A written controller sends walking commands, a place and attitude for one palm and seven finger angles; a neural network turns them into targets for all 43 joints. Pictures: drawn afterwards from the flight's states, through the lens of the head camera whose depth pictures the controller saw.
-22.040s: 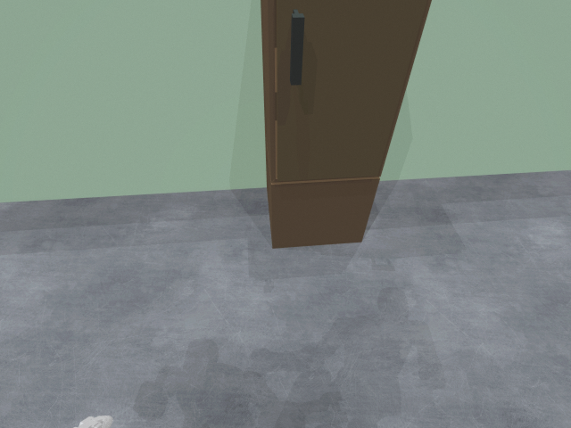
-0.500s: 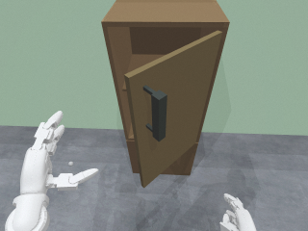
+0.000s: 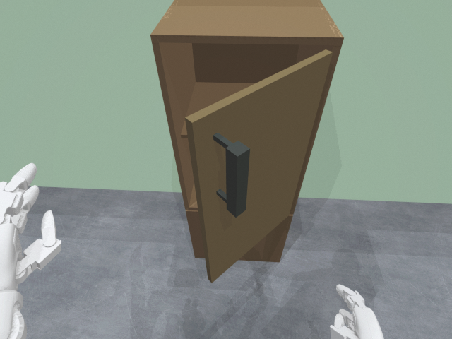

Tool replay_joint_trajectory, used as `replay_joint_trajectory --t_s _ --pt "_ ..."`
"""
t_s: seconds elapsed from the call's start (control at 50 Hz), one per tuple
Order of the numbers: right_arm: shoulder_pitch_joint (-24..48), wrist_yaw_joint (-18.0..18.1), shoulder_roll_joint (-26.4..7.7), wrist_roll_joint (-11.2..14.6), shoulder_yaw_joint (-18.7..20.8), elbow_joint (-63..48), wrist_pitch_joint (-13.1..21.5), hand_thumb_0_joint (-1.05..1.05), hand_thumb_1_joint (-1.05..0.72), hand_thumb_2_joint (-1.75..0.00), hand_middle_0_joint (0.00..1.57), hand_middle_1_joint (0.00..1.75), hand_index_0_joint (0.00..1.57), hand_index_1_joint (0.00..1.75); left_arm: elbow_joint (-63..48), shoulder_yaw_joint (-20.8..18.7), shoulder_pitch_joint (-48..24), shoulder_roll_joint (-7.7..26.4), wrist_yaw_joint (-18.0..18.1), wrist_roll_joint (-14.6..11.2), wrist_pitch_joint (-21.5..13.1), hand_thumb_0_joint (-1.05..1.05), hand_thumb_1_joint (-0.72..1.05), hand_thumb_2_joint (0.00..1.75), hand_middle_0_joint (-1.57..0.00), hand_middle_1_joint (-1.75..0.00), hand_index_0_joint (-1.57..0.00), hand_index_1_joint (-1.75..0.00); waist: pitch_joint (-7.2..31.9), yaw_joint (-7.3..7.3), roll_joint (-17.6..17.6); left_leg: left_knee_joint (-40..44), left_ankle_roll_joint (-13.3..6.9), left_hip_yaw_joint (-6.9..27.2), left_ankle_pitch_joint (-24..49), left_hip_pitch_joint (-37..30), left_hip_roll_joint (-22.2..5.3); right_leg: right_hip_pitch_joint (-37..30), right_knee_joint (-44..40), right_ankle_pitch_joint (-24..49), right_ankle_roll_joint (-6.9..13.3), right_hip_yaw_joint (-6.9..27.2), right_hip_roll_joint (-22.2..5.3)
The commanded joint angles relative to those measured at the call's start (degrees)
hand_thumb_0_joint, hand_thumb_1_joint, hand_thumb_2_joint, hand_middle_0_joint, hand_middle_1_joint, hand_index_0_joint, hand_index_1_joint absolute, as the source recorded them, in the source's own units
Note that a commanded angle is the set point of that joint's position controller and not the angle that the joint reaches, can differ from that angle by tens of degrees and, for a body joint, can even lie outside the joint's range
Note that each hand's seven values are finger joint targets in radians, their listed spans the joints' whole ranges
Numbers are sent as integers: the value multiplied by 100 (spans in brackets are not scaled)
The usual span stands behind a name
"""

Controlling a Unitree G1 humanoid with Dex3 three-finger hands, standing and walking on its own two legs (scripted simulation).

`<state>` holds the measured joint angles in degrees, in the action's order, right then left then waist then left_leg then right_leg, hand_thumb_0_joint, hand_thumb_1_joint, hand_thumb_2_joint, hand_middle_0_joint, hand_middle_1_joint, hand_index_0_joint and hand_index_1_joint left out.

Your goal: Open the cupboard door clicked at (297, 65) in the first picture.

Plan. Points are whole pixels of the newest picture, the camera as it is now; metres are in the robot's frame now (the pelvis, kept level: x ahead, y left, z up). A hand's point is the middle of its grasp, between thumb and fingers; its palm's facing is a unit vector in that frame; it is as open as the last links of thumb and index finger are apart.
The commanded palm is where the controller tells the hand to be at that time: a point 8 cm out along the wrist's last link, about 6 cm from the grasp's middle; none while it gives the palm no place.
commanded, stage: draw the hand back to the body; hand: left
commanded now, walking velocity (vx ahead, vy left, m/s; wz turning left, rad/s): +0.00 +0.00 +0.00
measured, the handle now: (228, 175) +0.37 +0.05 +0.12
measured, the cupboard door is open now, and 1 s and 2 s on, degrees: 45 45 45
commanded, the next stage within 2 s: step back with the hand held close in 0.24 s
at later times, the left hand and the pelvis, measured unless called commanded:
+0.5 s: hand (61, 242) +0.19 +0.25 +0.15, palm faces +0.40 -0.80 -0.45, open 7.4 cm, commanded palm +0.13 +0.29 +0.17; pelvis -0.01 -0.01 +0.00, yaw +0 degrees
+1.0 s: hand out of the picture +0.11 +0.29 +0.15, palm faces +0.39 -0.77 -0.51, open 7.4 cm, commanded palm +0.04 +0.33 +0.17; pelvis -0.09 +0.02 -0.02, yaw +1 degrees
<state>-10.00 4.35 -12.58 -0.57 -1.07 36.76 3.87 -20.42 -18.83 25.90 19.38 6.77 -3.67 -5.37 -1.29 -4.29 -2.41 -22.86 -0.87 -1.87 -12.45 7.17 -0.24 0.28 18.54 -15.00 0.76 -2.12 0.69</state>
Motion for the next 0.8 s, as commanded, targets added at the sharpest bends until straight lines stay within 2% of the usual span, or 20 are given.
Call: replay_joint_trajectory --t_s 0.0,0.04,0.08,0.14,0.2,0.24,0.32,0.34,0.36,0.38,0.4,0.42,0.46,0.52,0.56,0.62,0.64,0.66,0.7,0.78 --pt "678 40 -643 6 222 -934 322 0 -90 -90 20 30 20 30 -1341 -560 -582 1025 104 32 -379 0 90 90 -20 -30 -20 -30 566 77 -182 179 -30 143 1679 -686 -68 489 -206 1529 1 30 -5" --pt "710 48 -636 11 220 -911 335 0 -90 -90 20 30 20 30 -1307 -677 -537 1150 119 41 -370 0 90 90 -20 -30 -20 -30 537 50 -256 165 -20 132 1640 -684 -67 504 -239 1511 6 40 -4" --pt "700 51 -594 12 213 -933 313 0 -90 -90 20 30 20 30 -1284 -633 -449 1045 106 7 -372 0 90 90 -20 -30 -20 -30 547 63 -138 173 -24 124 1615 -666 -62 480 -227 1540 -5 35 -13" --pt "701 49 -615 11 222 -925 302 0 -90 -90 20 30 20 30 -1250 -721 -403 1127 104 15 -369 0 90 90 -20 -30 -20 -30 561 42 -99 146 -20 111 1700 -647 -64 431 -231 1638 3 33 0" --pt "703 45 -584 16 212 -926 296 0 -90 -90 20 30 20 30 -1277 -614 -429 1017 93 12 -366 0 90 90 -20 -30 -20 -30 521 75 -310 151 -13 96 1666 -670 -66 498 -221 1589 -10 33 -15" --pt "713 48 -601 21 221 -920 297 0 -90 -90 20 30 20 30 -1130 -636 -393 1039 92 4 -347 0 90 90 -20 -30 -20 -30 394 70 -123 159 -26 88 1543 -637 -73 566 -297 1503 -14 40 -6" --pt "707 63 -589 13 233 -929 294 0 -90 -90 20 30 20 30 -1151 -649 -385 1032 86 -11 -378 0 90 90 -20 -30 -20 -30 482 65 -19 150 -50 65 1494 -649 -55 537 -288 1521 -34 62 -20" --pt "755 61 -602 23 228 -978 325 0 -90 -90 20 30 20 30 -1595 -733 -641 1197 96 -12 -433 0 90 90 -20 -30 -20 -30 615 46 -158 125 -49 86 1513 -683 -39 458 -293 1575 -28 87 -33" --pt "644 43 -795 87 260 -1118 213 0 -90 -90 20 30 20 30 -1821 -1373 -769 1900 98 -31 -595 0 90 90 -20 -30 -20 -30 95 295 -95 -170 -160 206 1403 -316 -164 1172 -504 1924 -73 402 -317" --pt "651 36 -683 63 261 -1033 112 0 -90 -90 20 30 20 30 -1319 -1045 -153 1419 26 -21 -564 0 90 90 -20 -30 -20 -30 167 308 194 -291 -153 256 1393 -244 -172 1140 -411 2062 -83 347 -449" --pt "622 12 -689 69 273 -1093 47 0 -90 -90 20 30 20 30 -1250 -868 115 1220 -14 1 -539 0 90 90 -20 -30 -20 -30 272 310 305 -366 -148 202 1447 -243 -179 1172 -335 2219 -110 354 -487" --pt "583 3 -699 81 292 -1135 3 0 -90 -90 20 30 20 30 -1315 -794 203 1158 -25 6 -538 0 90 90 -20 -30 -20 -30 429 330 252 -412 -137 182 1575 -245 -203 1142 -224 2307 -124 316 -512" --pt "547 30 -694 98 318 -1182 -72 0 -90 -90 20 30 20 30 -1426 -863 408 1217 12 7 -554 0 90 90 -20 -30 -20 -30 773 333 -68 -461 -134 138 2109 -329 -277 1011 6 2705 -147 275 -524" --pt "496 56 -711 134 374 -1291 -172 0 -90 -90 20 30 20 30 -1549 -966 444 1347 64 2 -519 0 90 90 -20 -30 -20 -30 1017 356 177 -562 -103 129 2478 -355 -353 1000 204 3003 -179 284 -506" --pt "482 90 -701 154 386 -1335 -228 0 -90 -90 20 30 20 30 -1676 -1021 475 1421 106 -5 -507 0 90 90 -20 -30 -20 -30 1104 361 180 -592 -93 138 2641 -311 -385 925 337 3160 -171 272 -517" --pt "490 109 -690 176 411 -1419 -266 0 -90 -90 20 30 20 30 -1811 -1145 551 1524 163 -11 -510 0 90 90 -20 -30 -20 -30 1154 357 230 -600 -89 163 2596 -186 -434 996 461 2957 -167 306 -494" --pt "544 132 -712 169 422 -1417 -273 0 -90 -90 20 30 20 30 -1900 -1202 544 1611 181 -9 -519 0 90 90 -20 -30 -20 -30 1117 343 1 -574 -86 173 2535 -140 -435 1038 469 2851 -153 320 -504" --pt "494 127 -688 169 410 -1444 -280 0 -90 -90 20 30 20 30 -1916 -1169 593 1554 196 -8 -526 0 90 90 -20 -30 -20 -30 1069 356 -21 -533 -80 228 2427 6 -464 1025 509 2618 -146 325 -485" --pt "487 117 -696 171 421 -1465 -268 0 -90 -90 20 30 20 30 -1904 -1179 676 1533 218 -10 -545 0 90 90 -20 -30 -20 -30 975 359 11 -482 -90 279 2010 211 -501 1143 482 2122 -142 377 -454" --pt "439 110 -756 144 407 -1478 -170 0 -90 -90 20 30 20 30 -2062 -1221 680 1520 263 19 -675 0 90 90 -20 -30 -20 -30 736 379 -277 -131 -112 563 748 869 -597 1176 514 821 -90 379 -330"
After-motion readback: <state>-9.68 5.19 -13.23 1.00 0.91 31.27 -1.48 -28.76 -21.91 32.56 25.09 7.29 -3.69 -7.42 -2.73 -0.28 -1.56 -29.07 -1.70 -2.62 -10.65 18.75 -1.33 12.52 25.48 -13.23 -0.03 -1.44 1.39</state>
